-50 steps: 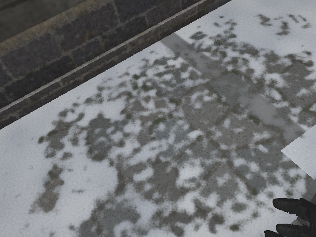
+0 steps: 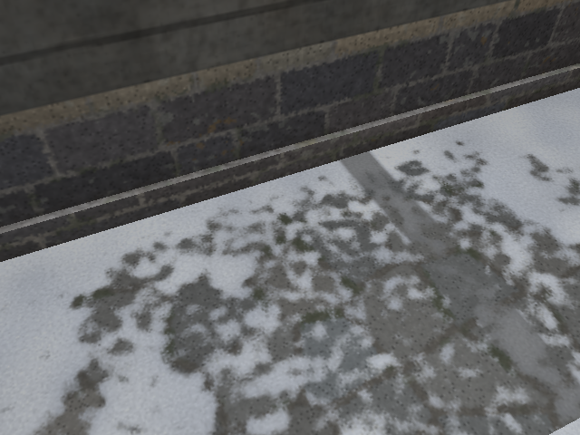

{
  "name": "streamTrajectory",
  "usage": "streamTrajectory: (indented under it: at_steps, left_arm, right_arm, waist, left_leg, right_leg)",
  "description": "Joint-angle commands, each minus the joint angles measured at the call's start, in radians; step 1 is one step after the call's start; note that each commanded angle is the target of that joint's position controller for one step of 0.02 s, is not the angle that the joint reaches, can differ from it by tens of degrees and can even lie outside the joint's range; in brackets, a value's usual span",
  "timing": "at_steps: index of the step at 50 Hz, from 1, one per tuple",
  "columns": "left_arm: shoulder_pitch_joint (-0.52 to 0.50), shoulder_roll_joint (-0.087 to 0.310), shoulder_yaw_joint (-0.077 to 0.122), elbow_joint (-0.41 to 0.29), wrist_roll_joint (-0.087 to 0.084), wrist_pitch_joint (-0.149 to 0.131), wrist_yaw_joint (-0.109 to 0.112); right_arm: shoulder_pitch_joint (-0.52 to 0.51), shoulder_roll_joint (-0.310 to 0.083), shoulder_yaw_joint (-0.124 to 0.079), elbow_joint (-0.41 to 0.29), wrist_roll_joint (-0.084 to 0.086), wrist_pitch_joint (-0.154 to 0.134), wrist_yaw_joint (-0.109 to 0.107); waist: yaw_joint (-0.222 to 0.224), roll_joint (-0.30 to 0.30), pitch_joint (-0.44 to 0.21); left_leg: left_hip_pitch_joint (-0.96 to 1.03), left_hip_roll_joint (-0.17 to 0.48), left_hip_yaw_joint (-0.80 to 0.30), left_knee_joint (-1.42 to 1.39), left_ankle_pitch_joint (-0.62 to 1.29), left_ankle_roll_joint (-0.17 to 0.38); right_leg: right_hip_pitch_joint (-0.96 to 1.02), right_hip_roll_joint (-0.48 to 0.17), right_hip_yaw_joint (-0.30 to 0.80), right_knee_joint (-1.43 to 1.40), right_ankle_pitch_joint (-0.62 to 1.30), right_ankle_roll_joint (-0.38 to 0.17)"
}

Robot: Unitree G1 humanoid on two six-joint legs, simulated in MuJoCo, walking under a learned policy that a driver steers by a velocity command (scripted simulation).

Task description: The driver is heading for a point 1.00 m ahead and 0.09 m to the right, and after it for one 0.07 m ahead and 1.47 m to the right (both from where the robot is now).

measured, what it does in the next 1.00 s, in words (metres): goes down: left foot 0.18 m lower, then right foot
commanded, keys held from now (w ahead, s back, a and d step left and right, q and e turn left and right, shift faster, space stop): w+q+shift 0.24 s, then w+e+shift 0.76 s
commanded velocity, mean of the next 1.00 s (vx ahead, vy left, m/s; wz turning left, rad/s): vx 0.96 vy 0.00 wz -0.08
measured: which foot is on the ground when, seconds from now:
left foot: up 0.00-0.32, down 0.34-0.74, up 0.76-1.00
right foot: down 0.00-0.32, up 0.34-0.72, down 0.74-1.00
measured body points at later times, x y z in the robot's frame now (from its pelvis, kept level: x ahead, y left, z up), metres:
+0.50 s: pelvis +0.40 +0.12 -0.18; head +0.44 +0.13 +0.26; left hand +0.38 +0.37 -0.31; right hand +0.55 -0.08 -0.32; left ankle +0.35 +0.18 -0.90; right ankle +0.42 -0.07 -0.79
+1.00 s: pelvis +0.91 +0.16 -0.16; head +0.95 +0.15 +0.29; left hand +0.95 +0.43 -0.28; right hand +1.17 -0.07 -0.19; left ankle +1.08 +0.35 -0.84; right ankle +0.86 +0.13 -0.90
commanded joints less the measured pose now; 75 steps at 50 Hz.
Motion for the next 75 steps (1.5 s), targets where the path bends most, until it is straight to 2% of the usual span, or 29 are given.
streamTrajectory:
  at_steps: [1, 4, 13, 16, 17, 18, 20, 22, 26, 33, 36, 37, 38, 39, 40, 42, 46, 48, 51, 53, 55, 56, 57, 58, 60, 62, 65, 73, 75]
  left_arm:
    - [0.106, 0.105, 0.034, 0.023, 0.006, -0.009, 0.012]
    - [0.122, 0.066, 0.019, 0.094, 0.004, -0.017, 0.036]
    - [0.257, 0.114, 0.009, 0.125, 0.015, 0.026, 0.056]
    - [0.271, 0.166, 0.011, 0.168, -0.010, 0.046, 0.036]
    - [0.179, 0.140, 0.006, 0.159, -0.015, 0.033, 0.030]
    - [0.264, 0.038, -0.031, 0.091, -0.002, 0.000, 0.017]
    - [0.236, 0.151, -0.027, 0.065, -0.067, -0.029, 0.011]
    - [0.177, 0.113, -0.027, 0.061, -0.023, 0.017, 0.045]
    - [0.139, 0.022, -0.057, 0.070, -0.003, 0.079, 0.044]
    - [-0.124, 0.025, -0.047, -0.018, -0.001, 0.030, -0.033]
    - [0.305, 0.198, 0.035, 0.054, -0.030, 0.068, -0.035]
    - [0.518, 0.241, 0.055, 0.123, -0.025, 0.091, -0.022]
    - [0.518, 0.215, 0.029, 0.188, 0.010, 0.115, -0.010]
    - [0.415, 0.187, 0.009, 0.114, 0.061, 0.088, -0.006]
    - [0.384, 0.159, 0.017, 0.060, 0.046, 0.074, -0.006]
    - [0.247, 0.155, 0.012, 0.046, 0.024, 0.036, -0.015]
    - [0.039, 0.156, 0.004, -0.002, -0.006, 0.008, 0.005]
    - [0.007, 0.167, 0.003, 0.013, -0.012, 0.028, 0.022]
    - [0.102, 0.193, 0.011, 0.045, -0.012, 0.061, 0.041]
    - [0.072, 0.182, 0.019, 0.036, -0.020, 0.055, 0.051]
    - [-0.020, 0.126, 0.007, -0.006, -0.021, 0.060, 0.046]
    - [-0.086, 0.066, -0.022, -0.076, 0.020, 0.081, 0.035]
    - [-0.003, -0.035, -0.057, -0.116, 0.064, 0.093, 0.027]
    - [0.205, 0.060, -0.036, -0.146, -0.021, 0.079, 0.015]
    - [-0.078, 0.194, -0.020, -0.202, 0.016, 0.097, 0.038]
    - [-0.152, 0.172, -0.035, -0.252, 0.056, 0.116, 0.046]
    - [-0.064, 0.080, -0.059, -0.233, 0.033, 0.139, 0.049]
    - [-0.221, 0.127, -0.010, -0.305, -0.024, 0.155, 0.004]
    - [-0.179, 0.126, 0.012, -0.285, -0.004, 0.173, 0.004]
  right_arm:
    - [-0.134, -0.110, -0.042, -0.088, -0.019, -0.028, 0.011]
    - [-0.181, -0.063, -0.044, -0.104, -0.071, -0.038, 0.035]
    - [-0.335, -0.033, -0.018, -0.140, -0.029, -0.069, 0.101]
    - [0.109, -0.104, -0.075, -0.002, -0.038, -0.077, 0.078]
    - [0.302, -0.159, -0.093, 0.067, -0.060, -0.067, 0.063]
    - [0.286, -0.219, -0.077, 0.064, -0.113, -0.085, 0.050]
    - [0.289, -0.195, -0.088, 0.035, -0.097, -0.080, 0.030]
    - [0.022, -0.111, -0.051, 0.050, -0.085, -0.093, 0.013]
    - [-0.082, -0.049, -0.027, 0.081, -0.083, -0.136, 0.020]
    - [0.021, -0.128, -0.038, 0.115, -0.075, -0.126, -0.039]
    - [-0.098, -0.246, -0.069, 0.048, -0.094, -0.087, -0.051]
    - [-0.200, -0.205, -0.055, 0.034, -0.095, -0.087, -0.043]
    - [-0.211, 0.020, 0.003, -0.005, -0.114, -0.120, -0.010]
    - [-0.025, 0.078, 0.040, -0.087, -0.034, -0.165, 0.013]
    - [-0.101, -0.061, 0.022, -0.096, -0.050, -0.199, 0.021]
    - [-0.238, -0.074, 0.023, -0.139, -0.079, -0.197, 0.009]
    - [-0.200, -0.140, 0.007, -0.125, -0.119, -0.158, -0.024]
    - [-0.275, -0.072, 0.023, -0.173, -0.112, -0.152, -0.029]
    - [-0.381, -0.036, 0.038, -0.229, -0.098, -0.134, -0.053]
    - [-0.347, -0.138, 0.000, -0.224, -0.061, -0.156, -0.080]
    - [-0.081, -0.165, -0.020, -0.151, -0.082, -0.170, -0.097]
    - [0.180, -0.153, -0.008, -0.058, -0.115, -0.178, -0.080]
    - [0.231, -0.183, -0.006, -0.013, -0.131, -0.174, -0.060]
    - [0.090, -0.228, -0.022, -0.041, -0.152, -0.161, -0.056]
    - [-0.119, -0.123, -0.022, -0.119, -0.137, -0.153, -0.076]
    - [-0.191, -0.165, -0.033, -0.076, -0.111, -0.139, -0.090]
    - [-0.203, -0.221, -0.043, -0.017, -0.091, -0.122, -0.061]
    - [-0.177, -0.282, -0.093, -0.009, -0.079, -0.087, -0.064]
    - [-0.147, -0.289, -0.101, -0.013, -0.061, -0.082, -0.064]
  waist:
    - [0.048, -0.051, 0.228]
    - [0.019, -0.123, 0.214]
    - [0.067, -0.083, 0.267]
    - [-0.156, -0.110, 0.104]
    - [-0.273, -0.005, 0.120]
    - [-0.151, 0.186, -0.052]
    - [-0.165, 0.002, -0.305]
    - [0.009, -0.089, -0.027]
    - [0.071, -0.013, 0.238]
    - [-0.014, -0.068, 0.196]
    - [0.258, 0.126, 0.000]
    - [0.386, 0.077, -0.056]
    - [0.270, -0.334, 0.026]
    - [0.108, -0.538, -0.151]
    - [0.180, -0.352, -0.168]
    - [0.074, 0.039, 0.041]
    - [-0.046, 0.075, 0.157]
    - [-0.026, 0.012, 0.201]
    - [0.065, -0.112, 0.121]
    - [0.023, -0.170, 0.079]
    - [-0.111, -0.213, -0.067]
    - [-0.197, -0.134, -0.208]
    - [-0.105, 0.171, -0.273]
    - [0.036, 0.383, -0.383]
    - [-0.037, 0.080, -0.201]
    - [0.018, -0.114, -0.045]
    - [0.062, 0.002, -0.080]
    - [0.014, 0.077, 0.019]
    - [0.014, 0.057, 0.059]
  left_leg:
    - [-0.520, 0.208, -0.055, 0.037, 0.188, -0.003]
    - [-0.355, 0.172, 0.006, -0.149, 0.617, -0.014]
    - [-0.146, 0.069, 0.209, -0.443, 0.826, 0.007]
    - [0.460, 0.081, 0.182, -0.545, 0.714, 0.121]
    - [0.710, 0.200, 0.045, -0.698, 0.842, 0.210]
    - [0.997, 0.289, -0.001, -0.324, 1.175, 0.185]
    - [1.014, 0.445, -0.243, -0.499, 0.479, 0.278]
    - [0.507, 0.446, -0.314, -0.761, 0.076, 0.266]
    - [0.060, 0.405, -0.056, -0.859, 0.459, 0.163]
    - [0.360, 0.217, 0.347, -0.867, 1.003, -0.027]
    - [0.346, 0.259, 0.348, -0.344, 1.668, -0.068]
    - [0.233, 0.194, 0.339, -0.003, 1.385, -0.090]
    - [-0.095, -0.014, 0.286, 0.491, -0.082, -0.129]
    - [-0.395, -0.054, 0.084, 0.703, -0.242, -0.104]
    - [-0.415, -0.028, 0.028, 0.625, -0.104, -0.039]
    - [-0.361, 0.050, 0.024, 0.395, 0.083, -0.009]
    - [-0.111, 0.096, 0.043, -0.019, 0.140, -0.127]
    - [0.044, 0.045, 0.139, -0.302, 0.227, -0.159]
    - [0.201, -0.031, 0.173, -0.531, 0.465, -0.171]
    - [0.264, -0.014, 0.110, -0.627, 0.537, -0.158]
    - [0.498, 0.026, 0.164, -0.679, 0.711, -0.120]
    - [0.746, 0.210, 0.031, -0.555, 0.834, -0.047]
    - [0.842, 0.410, -0.212, -0.493, 1.253, 0.021]
    - [0.826, 0.661, -0.492, -0.513, 1.100, 0.240]
    - [0.637, 0.467, -0.259, -0.644, 0.832, 0.157]
    - [0.423, 0.441, -0.132, -0.636, 1.142, 0.090]
    - [0.179, 0.354, 0.097, -0.708, 1.239, 0.051]
    - [0.262, 0.427, 0.151, -0.733, 0.352, -0.014]
    - [0.271, 0.420, 0.216, -0.676, 0.278, -0.031]
  right_leg:
    - [0.201, -0.391, 0.399, -0.217, -0.075, -0.188]
    - [0.013, -0.254, 0.070, -0.121, 0.108, -0.081]
    - [0.031, -0.260, -0.155, 0.091, 0.352, -0.008]
    - [-0.156, -0.275, -0.107, 0.707, 0.832, -0.055]
    - [-0.395, -0.121, -0.144, 1.279, 0.179, -0.041]
    - [-0.663, -0.067, 0.065, 1.439, -0.336, -0.079]
    - [-0.755, -0.120, 0.267, 1.095, -0.109, -0.082]
    - [-0.660, -0.215, 0.143, 0.908, 0.128, 0.010]
    - [-0.565, -0.302, 0.168, 0.703, 0.149, 0.077]
    - [-0.317, -0.060, -0.154, 0.146, 0.621, -0.056]
    - [0.152, 0.062, -0.194, 0.254, 0.390, -0.126]
    - [0.396, -0.017, -0.056, 0.122, 0.503, -0.162]
    - [0.507, -0.077, 0.093, 0.195, 0.605, -0.190]
    - [0.671, -0.248, 0.640, 0.016, 0.198, -0.417]
    - [0.657, -0.255, 0.787, -0.194, 0.042, -0.392]
    - [0.336, -0.235, 0.732, -0.316, 0.059, -0.312]
    - [-0.016, -0.092, 0.422, -0.346, 0.583, -0.279]
    - [-0.181, 0.006, 0.275, -0.255, 0.789, -0.213]
    - [-0.221, 0.018, 0.325, -0.183, 0.687, -0.139]
    - [-0.130, 0.006, 0.397, -0.065, 0.763, -0.083]
    - [-0.124, 0.067, 0.328, 0.306, 0.873, -0.013]
    - [-0.236, 0.061, 0.305, 0.644, 0.415, 0.010]
    - [-0.354, 0.121, 0.238, 0.880, -0.287, 0.019]
    - [-0.456, 0.030, 0.289, 1.066, -0.261, 0.052]
    - [-0.551, -0.098, 0.166, 0.960, -0.096, 0.085]
    - [-0.426, -0.175, 0.156, 0.673, -0.136, 0.098]
    - [-0.059, -0.147, 0.042, 0.456, 0.160, 0.099]
    - [-0.166, -0.174, -0.011, 0.265, 0.141, 0.026]
    - [-0.153, -0.147, -0.064, 0.162, 0.131, 0.019]
Keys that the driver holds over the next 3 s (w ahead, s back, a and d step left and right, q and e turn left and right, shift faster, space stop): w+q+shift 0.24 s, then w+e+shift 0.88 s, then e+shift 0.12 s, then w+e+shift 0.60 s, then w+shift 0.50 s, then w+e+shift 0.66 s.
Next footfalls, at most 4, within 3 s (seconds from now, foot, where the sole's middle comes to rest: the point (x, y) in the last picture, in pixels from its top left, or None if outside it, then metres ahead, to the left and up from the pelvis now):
0.34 left None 0.39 0.19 -0.94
0.74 right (249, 344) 0.89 0.13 -0.94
1.12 left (216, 246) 1.27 0.26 -0.94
1.50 right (287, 284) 1.11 0.02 -0.94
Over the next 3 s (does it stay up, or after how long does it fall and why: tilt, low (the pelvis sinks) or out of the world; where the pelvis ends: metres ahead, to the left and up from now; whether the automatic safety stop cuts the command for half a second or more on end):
stays up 1.28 -0.85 -0.17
